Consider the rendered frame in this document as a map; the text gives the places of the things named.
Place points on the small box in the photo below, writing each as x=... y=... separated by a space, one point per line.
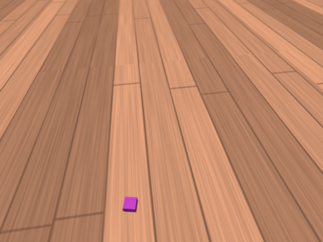
x=130 y=204

